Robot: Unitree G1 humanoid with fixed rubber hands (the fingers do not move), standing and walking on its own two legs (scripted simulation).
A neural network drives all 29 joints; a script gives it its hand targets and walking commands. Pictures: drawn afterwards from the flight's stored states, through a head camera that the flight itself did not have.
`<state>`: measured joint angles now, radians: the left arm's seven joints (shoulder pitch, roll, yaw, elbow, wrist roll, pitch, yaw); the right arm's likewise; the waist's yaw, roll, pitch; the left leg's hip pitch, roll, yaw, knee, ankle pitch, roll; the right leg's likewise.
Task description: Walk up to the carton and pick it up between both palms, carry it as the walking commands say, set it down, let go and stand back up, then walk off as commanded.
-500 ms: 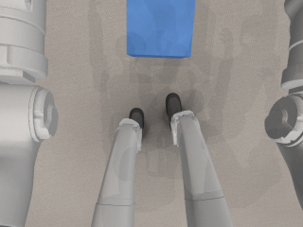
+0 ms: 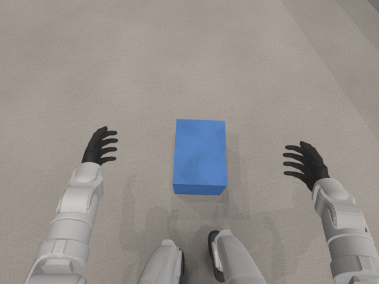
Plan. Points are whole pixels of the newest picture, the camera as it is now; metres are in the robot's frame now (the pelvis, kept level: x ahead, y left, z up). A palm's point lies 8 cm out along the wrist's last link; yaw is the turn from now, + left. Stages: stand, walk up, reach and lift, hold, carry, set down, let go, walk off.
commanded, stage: let go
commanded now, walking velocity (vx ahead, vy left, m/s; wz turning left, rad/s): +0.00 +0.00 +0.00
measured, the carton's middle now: (198, 158) +0.55 -0.08 -0.60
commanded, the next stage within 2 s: stand in 0.88 s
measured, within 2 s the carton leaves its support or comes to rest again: neither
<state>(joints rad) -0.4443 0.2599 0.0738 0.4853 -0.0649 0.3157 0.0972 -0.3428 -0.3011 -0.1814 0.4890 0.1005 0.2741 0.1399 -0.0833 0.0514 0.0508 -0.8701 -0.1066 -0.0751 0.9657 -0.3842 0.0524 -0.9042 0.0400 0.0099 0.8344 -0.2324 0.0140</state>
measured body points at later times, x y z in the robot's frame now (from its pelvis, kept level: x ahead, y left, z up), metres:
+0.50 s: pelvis +0.05 -0.02 +0.05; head +0.08 -0.04 +0.50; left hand +0.25 +0.20 -0.02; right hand +0.21 -0.27 -0.02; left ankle +0.04 +0.07 -0.68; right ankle +0.10 -0.13 -0.68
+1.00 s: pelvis +0.08 -0.02 +0.05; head +0.07 -0.04 +0.50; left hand +0.25 +0.22 -0.02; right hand +0.23 -0.29 -0.03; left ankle +0.04 +0.07 -0.68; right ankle +0.10 -0.13 -0.68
